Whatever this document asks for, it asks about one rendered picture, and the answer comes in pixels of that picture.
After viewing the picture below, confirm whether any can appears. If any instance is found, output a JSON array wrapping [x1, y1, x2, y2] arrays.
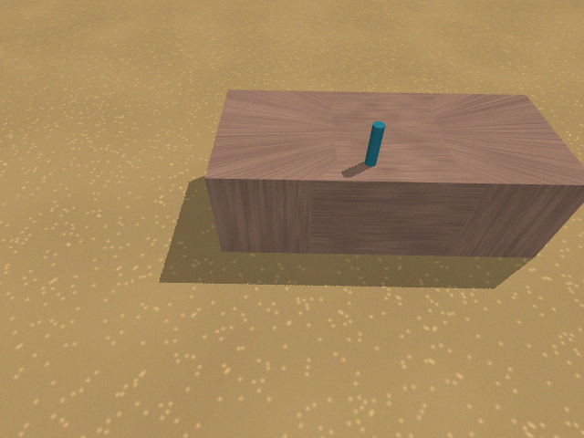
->
[[365, 121, 385, 167]]

